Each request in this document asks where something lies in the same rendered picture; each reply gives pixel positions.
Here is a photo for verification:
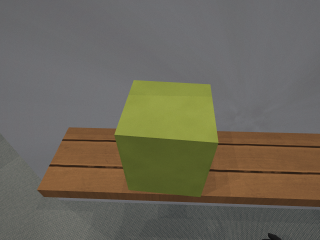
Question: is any table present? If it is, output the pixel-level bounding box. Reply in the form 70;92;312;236
37;127;320;207

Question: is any carton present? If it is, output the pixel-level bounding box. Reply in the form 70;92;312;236
114;80;219;197

